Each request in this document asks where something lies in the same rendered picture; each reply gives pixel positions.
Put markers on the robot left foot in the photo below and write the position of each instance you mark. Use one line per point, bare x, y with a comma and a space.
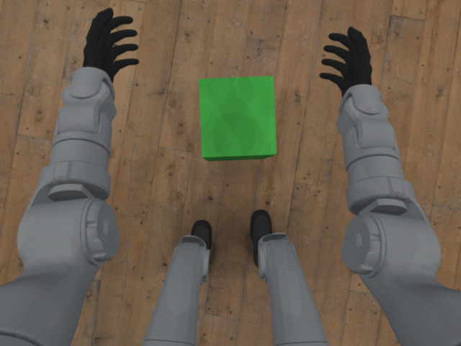
203, 230

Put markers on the carton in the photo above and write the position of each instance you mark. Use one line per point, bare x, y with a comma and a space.
237, 117

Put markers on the left robot forearm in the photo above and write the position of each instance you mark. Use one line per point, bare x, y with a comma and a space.
81, 144

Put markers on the left robot upper arm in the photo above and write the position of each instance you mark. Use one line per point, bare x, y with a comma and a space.
62, 245

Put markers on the right robot upper arm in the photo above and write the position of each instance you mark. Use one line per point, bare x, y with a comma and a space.
397, 258

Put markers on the robot right hand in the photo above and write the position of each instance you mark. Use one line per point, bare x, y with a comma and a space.
356, 69

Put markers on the right robot forearm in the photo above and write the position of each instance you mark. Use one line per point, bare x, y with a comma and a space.
372, 159

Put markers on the robot right foot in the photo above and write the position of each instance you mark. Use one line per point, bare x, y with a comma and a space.
260, 226

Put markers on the robot foot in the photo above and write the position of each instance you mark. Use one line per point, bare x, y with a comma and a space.
203, 230
260, 226

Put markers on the robot left hand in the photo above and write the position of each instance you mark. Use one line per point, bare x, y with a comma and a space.
99, 51

